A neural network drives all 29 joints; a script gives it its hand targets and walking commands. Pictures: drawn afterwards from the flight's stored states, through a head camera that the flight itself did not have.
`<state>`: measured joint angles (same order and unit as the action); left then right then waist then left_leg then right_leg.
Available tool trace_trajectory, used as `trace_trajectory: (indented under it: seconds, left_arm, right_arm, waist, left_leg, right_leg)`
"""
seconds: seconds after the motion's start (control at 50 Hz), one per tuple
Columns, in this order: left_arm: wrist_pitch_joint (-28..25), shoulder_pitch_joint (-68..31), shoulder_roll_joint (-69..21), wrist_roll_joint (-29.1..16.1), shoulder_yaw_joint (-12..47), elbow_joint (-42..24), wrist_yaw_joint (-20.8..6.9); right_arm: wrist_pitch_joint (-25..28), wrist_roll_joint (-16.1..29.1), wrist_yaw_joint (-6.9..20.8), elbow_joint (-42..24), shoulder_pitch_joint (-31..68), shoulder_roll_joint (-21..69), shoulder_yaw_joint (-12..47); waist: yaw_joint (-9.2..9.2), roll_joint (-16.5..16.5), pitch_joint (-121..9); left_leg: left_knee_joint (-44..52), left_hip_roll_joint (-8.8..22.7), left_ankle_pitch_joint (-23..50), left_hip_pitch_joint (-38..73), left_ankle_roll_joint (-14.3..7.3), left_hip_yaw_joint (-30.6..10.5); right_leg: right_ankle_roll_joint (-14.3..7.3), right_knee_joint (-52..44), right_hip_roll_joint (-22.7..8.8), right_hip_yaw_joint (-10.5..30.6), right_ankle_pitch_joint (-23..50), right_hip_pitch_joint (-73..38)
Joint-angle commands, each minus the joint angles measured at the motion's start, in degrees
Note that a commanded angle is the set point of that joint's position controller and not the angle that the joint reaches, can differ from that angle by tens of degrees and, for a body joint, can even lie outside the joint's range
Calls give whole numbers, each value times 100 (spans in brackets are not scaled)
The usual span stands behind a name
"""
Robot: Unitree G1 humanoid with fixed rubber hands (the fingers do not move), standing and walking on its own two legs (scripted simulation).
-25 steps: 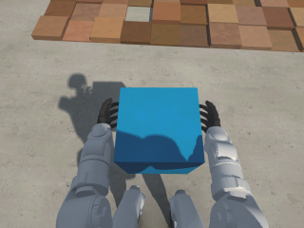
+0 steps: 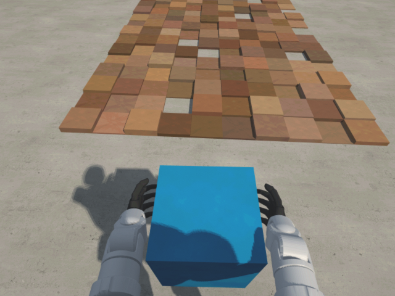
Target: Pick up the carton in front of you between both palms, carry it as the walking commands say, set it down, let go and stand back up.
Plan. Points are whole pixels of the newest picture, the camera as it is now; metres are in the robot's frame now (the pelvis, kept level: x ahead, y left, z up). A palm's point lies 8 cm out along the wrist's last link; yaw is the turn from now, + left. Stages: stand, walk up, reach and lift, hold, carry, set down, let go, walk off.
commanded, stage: reach and lift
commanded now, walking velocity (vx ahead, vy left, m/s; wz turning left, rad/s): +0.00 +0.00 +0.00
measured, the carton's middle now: (204, 230) +0.30 +0.00 -0.07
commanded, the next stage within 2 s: hold in 1.12 s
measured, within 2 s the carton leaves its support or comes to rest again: neither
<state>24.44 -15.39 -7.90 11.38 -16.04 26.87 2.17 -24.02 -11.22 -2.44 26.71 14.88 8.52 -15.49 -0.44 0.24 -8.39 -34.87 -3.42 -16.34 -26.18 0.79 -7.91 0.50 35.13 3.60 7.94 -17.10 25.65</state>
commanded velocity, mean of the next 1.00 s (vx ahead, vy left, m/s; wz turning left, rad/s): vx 0.00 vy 0.00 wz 0.00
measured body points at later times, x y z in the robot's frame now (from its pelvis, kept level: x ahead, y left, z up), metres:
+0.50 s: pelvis -0.02 +0.00 +0.01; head -0.04 +0.00 +0.46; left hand +0.30 +0.16 +0.03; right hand +0.29 -0.15 +0.03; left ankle +0.01 +0.13 -0.73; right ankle +0.00 -0.13 -0.73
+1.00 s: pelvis +0.00 +0.00 +0.02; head -0.03 +0.00 +0.47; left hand +0.30 +0.15 +0.04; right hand +0.30 -0.15 +0.04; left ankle +0.01 +0.13 -0.73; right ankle +0.00 -0.13 -0.73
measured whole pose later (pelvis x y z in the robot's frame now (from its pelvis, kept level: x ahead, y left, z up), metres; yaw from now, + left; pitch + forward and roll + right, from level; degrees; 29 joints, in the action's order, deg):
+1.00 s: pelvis +0.00 +0.00 +0.02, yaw +0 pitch -4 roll +0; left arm 38.6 -15.0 -8.7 15.8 -13.8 17.4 0.1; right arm -38.4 -15.6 0.5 17.4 14.7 8.6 -13.5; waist 0.0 0.2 -0.9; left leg -21.9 -2.5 -11.6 -5.7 0.4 -7.6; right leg 0.3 22.2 2.4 7.8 -12.4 5.2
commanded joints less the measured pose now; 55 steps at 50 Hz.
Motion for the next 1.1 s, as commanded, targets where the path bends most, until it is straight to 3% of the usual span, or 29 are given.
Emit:
trace_trajectory:
  seconds: [0.0,0.08,0.22,0.4,0.86,1.08]
  left_arm:
    - [278,-2450,-5702,-953,3572,-133,-1464]
    - [667,-2340,-5598,-951,3533,-409,-1493]
    - [941,-2723,-5530,-696,2929,-157,-1595]
    - [933,-3429,-5730,-779,3066,-245,-1665]
    - [1208,-2660,-5496,-913,3276,-906,-1612]
    - [1363,-2537,-5428,-983,3361,-1177,-1592]
  right_arm:
    - [-279,928,1449,-178,2552,5607,3505]
    - [-680,936,1501,-418,2407,5555,3462]
    - [-964,696,1642,-182,2847,5446,2895]
    - [-945,725,1703,-246,3495,5598,2960]
    - [-1235,886,1631,-896,2716,5431,3191]
    - [-1390,957,1611,-1187,2594,5353,3279]
  waist:
    - [24,-40,-1532]
    - [50,-38,-883]
    - [23,-18,-70]
    - [54,-44,-535]
    - [39,-18,-616]
    - [39,-13,-492]
  left_leg:
    - [713,-186,2015,1590,11,254]
    - [1107,-175,1713,1846,3,282]
    - [1322,-134,631,1752,-62,347]
    - [1237,-131,528,1943,-58,383]
    - [1473,-199,1685,2442,9,370]
    - [1552,-206,1760,2535,20,349]
  right_leg:
    - [30,-757,166,-242,2014,-1387]
    - [23,-1152,137,-270,1756,-1677]
    - [-26,-1359,114,-346,657,-1524]
    - [-45,-1280,119,-384,540,-1643]
    - [48,-1519,166,-338,1737,-2226]
    - [54,-1589,174,-322,1810,-2326]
